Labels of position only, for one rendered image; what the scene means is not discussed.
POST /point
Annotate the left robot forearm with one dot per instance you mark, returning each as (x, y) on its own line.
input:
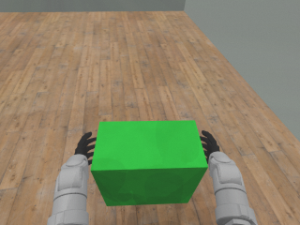
(70, 193)

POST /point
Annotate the right robot forearm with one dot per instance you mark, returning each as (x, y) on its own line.
(230, 192)

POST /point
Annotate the left robot hand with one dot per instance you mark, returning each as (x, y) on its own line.
(82, 148)

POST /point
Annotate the right robot hand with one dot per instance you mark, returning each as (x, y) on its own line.
(210, 144)

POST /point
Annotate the carton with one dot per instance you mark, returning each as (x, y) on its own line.
(148, 162)

